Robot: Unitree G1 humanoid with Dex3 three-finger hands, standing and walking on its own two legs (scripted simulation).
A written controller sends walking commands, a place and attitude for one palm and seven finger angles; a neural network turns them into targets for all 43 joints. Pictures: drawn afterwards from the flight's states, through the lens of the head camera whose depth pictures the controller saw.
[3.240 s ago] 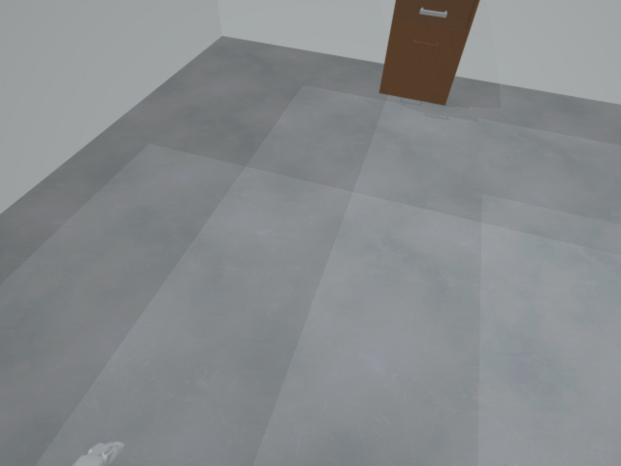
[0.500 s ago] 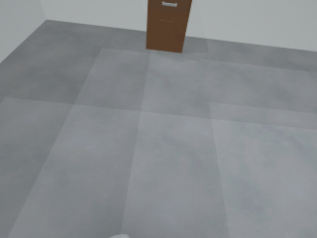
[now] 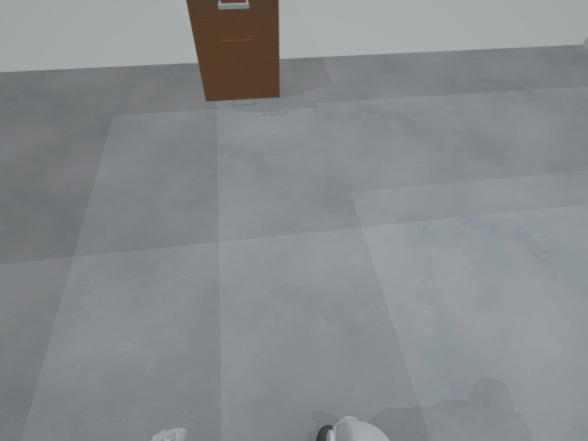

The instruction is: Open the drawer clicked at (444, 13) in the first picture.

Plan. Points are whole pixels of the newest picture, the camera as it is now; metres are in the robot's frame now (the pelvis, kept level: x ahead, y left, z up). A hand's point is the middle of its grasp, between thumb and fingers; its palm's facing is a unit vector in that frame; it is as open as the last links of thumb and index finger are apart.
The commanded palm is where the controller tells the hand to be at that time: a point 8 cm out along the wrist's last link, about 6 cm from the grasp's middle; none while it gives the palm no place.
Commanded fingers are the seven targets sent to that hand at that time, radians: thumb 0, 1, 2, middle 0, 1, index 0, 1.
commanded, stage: walk to a spot facing it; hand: left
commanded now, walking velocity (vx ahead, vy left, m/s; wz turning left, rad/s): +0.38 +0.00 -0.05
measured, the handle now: (233, 4) +1.94 +0.21 -0.23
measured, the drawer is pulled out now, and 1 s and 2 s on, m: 0.00 0.00 0.00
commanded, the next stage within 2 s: none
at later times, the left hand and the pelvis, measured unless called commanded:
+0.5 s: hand out of the picture +0.16 +0.19 -0.18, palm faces +0.12 -0.98 -0.13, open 7.4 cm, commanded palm none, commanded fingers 0.00 0.90 0.90 -0.20 -0.30 -0.20 -0.30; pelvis +0.23 +0.03 -0.01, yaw +1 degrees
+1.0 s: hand (201, 224) +0.56 +0.18 -0.15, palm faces -0.11 -0.97 -0.23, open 7.4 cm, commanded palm none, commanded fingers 0.00 0.90 0.90 -0.20 -0.30 -0.20 -0.30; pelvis +0.43 +0.01 +0.00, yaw -5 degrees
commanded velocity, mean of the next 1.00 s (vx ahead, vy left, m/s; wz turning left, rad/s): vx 0.38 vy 0.00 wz -0.06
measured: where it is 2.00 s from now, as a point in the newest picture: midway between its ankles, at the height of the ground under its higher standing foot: (284, 261)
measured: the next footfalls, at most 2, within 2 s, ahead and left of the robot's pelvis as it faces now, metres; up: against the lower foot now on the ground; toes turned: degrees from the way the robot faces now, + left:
right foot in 0.02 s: +0.15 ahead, -0.10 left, +0.00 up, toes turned -9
left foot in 0.50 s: +0.37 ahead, +0.15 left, +0.00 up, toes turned +11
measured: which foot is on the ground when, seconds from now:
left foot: down 0.00-0.04, up 0.06-0.48, down 0.50-1.00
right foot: up 0.00-0.00, down 0.02-0.50, up 0.52-0.98, down 1.00-1.00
